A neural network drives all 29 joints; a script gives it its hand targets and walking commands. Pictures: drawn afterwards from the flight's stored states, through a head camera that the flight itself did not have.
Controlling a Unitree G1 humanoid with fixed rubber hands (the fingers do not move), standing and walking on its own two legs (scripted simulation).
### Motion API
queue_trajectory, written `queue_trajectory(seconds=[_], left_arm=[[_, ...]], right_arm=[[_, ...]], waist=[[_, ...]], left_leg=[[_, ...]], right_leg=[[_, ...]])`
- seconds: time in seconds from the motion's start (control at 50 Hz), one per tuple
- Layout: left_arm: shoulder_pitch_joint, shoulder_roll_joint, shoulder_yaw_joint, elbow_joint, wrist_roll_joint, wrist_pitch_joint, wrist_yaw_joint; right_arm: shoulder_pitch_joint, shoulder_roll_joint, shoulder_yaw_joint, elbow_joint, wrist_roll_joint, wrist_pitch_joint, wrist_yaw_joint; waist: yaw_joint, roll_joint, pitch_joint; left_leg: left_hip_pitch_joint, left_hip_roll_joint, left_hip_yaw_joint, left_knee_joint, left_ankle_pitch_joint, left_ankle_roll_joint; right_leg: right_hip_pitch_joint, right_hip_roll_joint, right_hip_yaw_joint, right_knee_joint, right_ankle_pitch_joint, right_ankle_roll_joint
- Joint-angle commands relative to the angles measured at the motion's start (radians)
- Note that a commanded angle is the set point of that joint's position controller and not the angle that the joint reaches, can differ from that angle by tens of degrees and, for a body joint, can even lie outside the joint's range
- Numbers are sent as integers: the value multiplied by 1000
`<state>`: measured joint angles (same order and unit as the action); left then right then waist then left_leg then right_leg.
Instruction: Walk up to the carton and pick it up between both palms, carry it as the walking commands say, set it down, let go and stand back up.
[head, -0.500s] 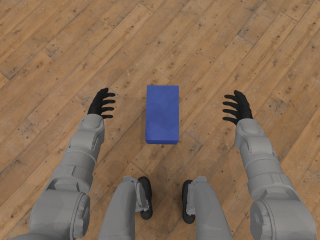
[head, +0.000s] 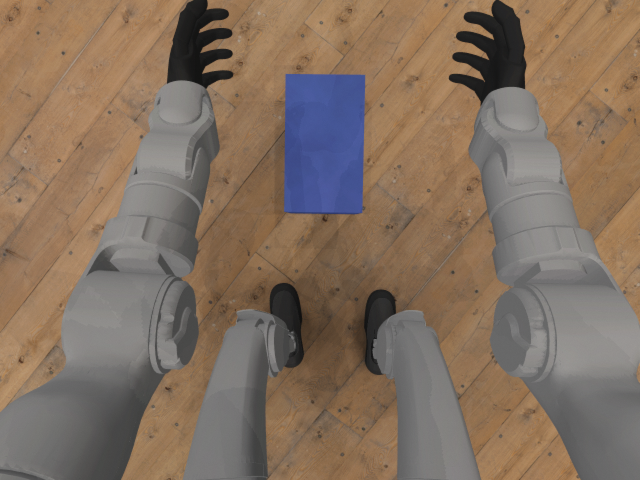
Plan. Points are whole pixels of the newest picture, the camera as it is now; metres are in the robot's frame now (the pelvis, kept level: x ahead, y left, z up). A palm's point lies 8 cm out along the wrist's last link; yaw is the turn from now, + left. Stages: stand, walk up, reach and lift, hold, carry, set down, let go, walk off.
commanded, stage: reach and lift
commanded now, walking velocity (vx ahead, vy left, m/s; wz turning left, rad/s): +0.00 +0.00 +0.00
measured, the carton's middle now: (324, 151) +0.53 +0.01 -0.57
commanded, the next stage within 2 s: none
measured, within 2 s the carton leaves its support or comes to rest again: neither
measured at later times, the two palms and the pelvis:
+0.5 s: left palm (213, 126) +0.51 +0.17 -0.27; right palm (463, 130) +0.50 -0.19 -0.27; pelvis -0.03 +0.00 -0.11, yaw -1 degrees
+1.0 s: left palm (235, 148) +0.51 +0.17 -0.40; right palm (432, 152) +0.50 -0.18 -0.40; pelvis -0.05 +0.00 -0.23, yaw -1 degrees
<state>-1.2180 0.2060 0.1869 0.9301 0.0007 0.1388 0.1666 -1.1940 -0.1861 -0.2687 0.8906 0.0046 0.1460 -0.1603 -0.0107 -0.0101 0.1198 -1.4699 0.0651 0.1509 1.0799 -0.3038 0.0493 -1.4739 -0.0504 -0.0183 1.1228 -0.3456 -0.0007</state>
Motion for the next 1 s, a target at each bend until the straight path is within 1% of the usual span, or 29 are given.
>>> queue_trajectory(seconds=[0.0,0.06,0.08,0.14,0.18,0.24,0.28,0.3,0.32,0.34,0.38,0.42,0.48,0.5,0.54,0.56,0.6,0.64,0.7,0.72,0.76,0.78,0.8,0.82,0.84,0.86,0.88,0.9,0.98], left_arm=[[-432,150,129,-174,-28,-55,-3],[-432,158,143,-215,-23,-65,-10],[-429,144,127,-203,-30,-65,-12],[-427,137,141,-112,-13,-70,-17],[-452,154,145,-82,-8,-70,-20],[-487,195,158,-77,-20,-71,-12],[-535,236,147,-129,-34,-65,3],[-531,236,125,-112,-49,-59,8],[-562,249,118,-170,-72,-53,12],[-580,260,97,-173,-88,-46,18],[-645,267,36,-242,-140,-25,25],[-708,295,-3,-293,-197,2,27],[-797,331,-80,-384,-263,43,38],[-798,333,-96,-355,-274,61,39],[-811,318,-133,-364,-305,92,44],[-788,306,-144,-307,-310,105,46],[-792,322,-126,-371,-293,103,52],[-797,334,-118,-265,-289,100,51],[-791,293,-111,-187,-271,78,26],[-800,292,-106,-186,-266,70,19],[-798,275,-115,-71,-257,56,2],[-819,276,-109,-120,-250,46,1],[-847,271,-119,-144,-258,38,1],[-835,272,-120,-56,-244,33,-3],[-853,278,-121,-88,-242,24,-3],[-848,272,-127,-49,-244,17,-10],[-853,278,-122,-82,-241,8,-14],[-858,278,-127,-44,-240,2,-16],[-832,277,-144,21,-236,-13,-33]], right_arm=[[-404,-195,-73,-134,-16,-77,-17],[-416,-193,-69,-180,-11,-84,-13],[-409,-193,-66,-163,-11,-85,-9],[-425,-168,-55,-107,-6,-83,-3],[-438,-177,-66,-77,-25,-79,-4],[-498,-183,-22,-106,0,-74,-16],[-545,-234,-17,-153,17,-68,-32],[-535,-240,-10,-120,27,-60,-36],[-566,-258,6,-179,36,-57,-44],[-585,-268,24,-174,60,-49,-49],[-627,-302,60,-205,86,-32,-62],[-719,-324,107,-278,120,-10,-70],[-801,-343,173,-352,204,31,-81],[-805,-353,186,-313,215,48,-82],[-799,-366,179,-310,225,73,-84],[-782,-353,186,-277,234,86,-85],[-784,-371,190,-349,235,81,-86],[-795,-366,177,-236,212,79,-82],[-769,-317,159,-113,172,60,-58],[-790,-304,164,-112,174,55,-52],[-793,-293,169,-34,175,37,-35],[-832,-288,174,-89,188,27,-29],[-856,-293,184,-104,195,18,-28],[-840,-291,178,-32,189,11,-23],[-855,-301,165,-48,181,2,-21],[-847,-294,172,-20,177,-6,-16],[-856,-293,175,-51,180,-14,-12],[-858,-286,190,-19,184,-19,-10],[-831,-288,187,34,181,-36,1]], waist=[[-4,-22,-1365],[8,-30,-1408],[3,-19,-1381],[38,-22,-1233],[15,-33,-1178],[38,-60,-1215],[36,-53,-1317],[28,-46,-1310],[16,-57,-1390],[25,-47,-1407],[-2,-35,-1497],[-10,-60,-1606],[0,-15,-1823],[4,-8,-1819],[-30,10,-1914],[-35,9,-1854],[-27,12,-1841],[-23,13,-1620],[-38,18,-1362],[-24,10,-1333],[-23,-2,-1203],[-3,-3,-1230],[-9,-8,-1255],[-8,-3,-1166],[-15,-2,-1160],[-22,-18,-1110],[-15,-26,-1129],[-2,-27,-1100],[-16,-30,-987]], left_leg=[[649,-151,-214,45,679,-45],[622,-149,-210,62,663,-42],[613,-147,-215,69,656,-44],[459,-140,-205,101,523,-41],[351,-140,-198,140,416,-43],[257,-150,-174,229,343,-36],[246,-156,-163,287,314,-38],[234,-159,-163,313,296,-37],[246,-161,-156,339,292,-34],[237,-166,-152,366,276,-34],[285,-163,-148,414,241,-37],[329,-161,-145,469,220,-32],[501,-150,-153,558,279,-29],[511,-149,-151,581,260,-30],[600,-142,-167,624,285,-35],[579,-139,-169,649,304,-32],[573,-137,-161,690,363,-30],[443,-132,-165,709,265,-27],[271,-132,-161,719,146,-37],[226,-136,-149,722,128,-36],[138,-129,-152,745,58,-35],[152,-129,-146,756,77,-34],[171,-134,-147,765,92,-33],[121,-130,-147,782,68,-34],[125,-132,-148,791,78,-36],[96,-130,-149,802,61,-34],[96,-127,-149,808,83,-35],[77,-123,-150,823,74,-33],[28,-112,-152,859,42,-38]], right_leg=[[505,147,31,-35,647,1],[517,144,34,-14,649,3],[480,147,26,0,632,0],[355,141,32,39,504,5],[296,143,24,85,416,10],[293,147,30,172,366,15],[311,152,23,237,349,14],[291,155,16,269,330,12],[325,156,14,287,330,11],[315,155,13,316,312,9],[332,155,-2,361,272,0],[386,150,-12,405,247,-5],[434,148,-29,497,271,-18],[414,145,-37,519,243,-23],[406,137,-49,565,243,-27],[369,132,-49,580,242,-27],[364,129,-47,616,283,-27],[226,112,-39,648,185,-29],[103,105,-38,669,103,-27],[110,104,-35,676,108,-23],[43,96,-33,703,64,-21],[73,96,-26,709,87,-19],[85,96,-29,722,102,-18],[30,95,-32,738,80,-17],[28,95,-34,748,87,-14],[14,91,-35,756,73,-12],[34,92,-36,771,103,-7],[20,90,-32,784,91,-6],[-30,84,-34,814,64,6]])
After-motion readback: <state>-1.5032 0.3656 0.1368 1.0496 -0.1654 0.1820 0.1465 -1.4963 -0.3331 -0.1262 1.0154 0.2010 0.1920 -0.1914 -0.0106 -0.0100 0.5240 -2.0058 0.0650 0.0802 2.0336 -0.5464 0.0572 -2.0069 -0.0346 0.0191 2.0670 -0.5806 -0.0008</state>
